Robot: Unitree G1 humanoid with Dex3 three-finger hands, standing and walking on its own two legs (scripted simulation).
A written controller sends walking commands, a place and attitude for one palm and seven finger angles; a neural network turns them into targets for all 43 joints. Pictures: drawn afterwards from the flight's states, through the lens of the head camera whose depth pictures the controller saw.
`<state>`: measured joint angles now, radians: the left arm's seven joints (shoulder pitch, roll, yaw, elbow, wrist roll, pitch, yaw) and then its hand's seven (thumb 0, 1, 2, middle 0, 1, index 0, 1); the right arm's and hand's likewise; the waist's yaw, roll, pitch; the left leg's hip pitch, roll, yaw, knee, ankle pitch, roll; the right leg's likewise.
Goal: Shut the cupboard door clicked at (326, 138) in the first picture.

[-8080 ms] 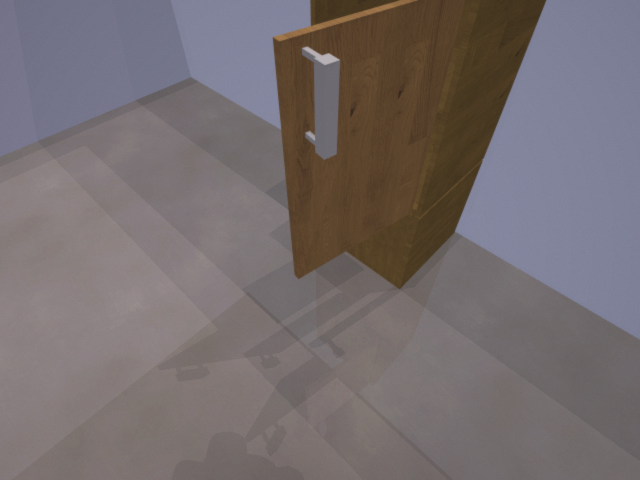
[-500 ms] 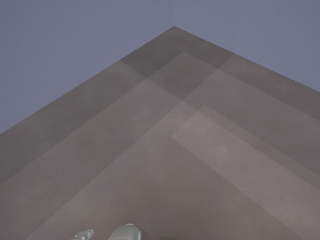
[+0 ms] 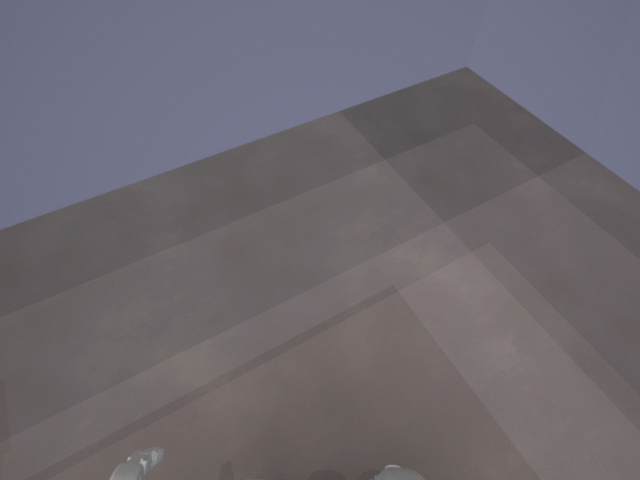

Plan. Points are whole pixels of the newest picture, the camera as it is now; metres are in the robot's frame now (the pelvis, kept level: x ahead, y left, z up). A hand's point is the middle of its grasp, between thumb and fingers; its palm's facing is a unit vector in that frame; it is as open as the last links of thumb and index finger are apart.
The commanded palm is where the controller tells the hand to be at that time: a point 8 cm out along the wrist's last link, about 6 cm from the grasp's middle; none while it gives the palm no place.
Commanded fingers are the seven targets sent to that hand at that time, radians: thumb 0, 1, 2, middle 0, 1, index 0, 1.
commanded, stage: walk to a spot facing it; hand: left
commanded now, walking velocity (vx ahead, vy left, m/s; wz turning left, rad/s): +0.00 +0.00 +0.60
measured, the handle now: out of the picture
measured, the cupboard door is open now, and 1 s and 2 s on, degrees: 80 80 80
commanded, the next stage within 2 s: none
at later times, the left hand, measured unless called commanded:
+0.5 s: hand out of the picture -0.02 +0.18 -0.17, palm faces +0.37 -0.89 -0.26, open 7.3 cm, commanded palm none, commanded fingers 0.00 0.90 0.90 -0.20 -0.30 -0.20 -0.30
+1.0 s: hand out of the picture +0.03 +0.19 -0.15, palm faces +0.57 -0.78 -0.26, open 7.4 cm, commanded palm none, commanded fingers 0.00 0.90 0.90 -0.20 -0.30 -0.20 -0.30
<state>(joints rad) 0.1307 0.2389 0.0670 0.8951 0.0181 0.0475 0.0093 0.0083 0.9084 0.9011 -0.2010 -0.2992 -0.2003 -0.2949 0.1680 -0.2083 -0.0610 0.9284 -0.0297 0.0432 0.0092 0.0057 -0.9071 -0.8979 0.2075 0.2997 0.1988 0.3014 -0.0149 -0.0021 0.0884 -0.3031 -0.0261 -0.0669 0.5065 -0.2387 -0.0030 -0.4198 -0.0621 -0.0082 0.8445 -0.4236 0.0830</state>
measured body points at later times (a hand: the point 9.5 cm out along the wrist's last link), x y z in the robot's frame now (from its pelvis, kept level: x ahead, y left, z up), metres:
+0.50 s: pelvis +0.01 -0.03 +0.00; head +0.07 -0.01 +0.44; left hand -0.04 +0.22 -0.15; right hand +0.21 -0.23 -0.15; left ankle -0.03 +0.09 -0.72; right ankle +0.00 -0.13 -0.74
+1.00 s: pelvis +0.06 -0.04 -0.01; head +0.10 -0.04 +0.44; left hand +0.00 +0.23 -0.13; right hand +0.24 -0.22 -0.17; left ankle -0.03 +0.07 -0.70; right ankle +0.11 -0.14 -0.74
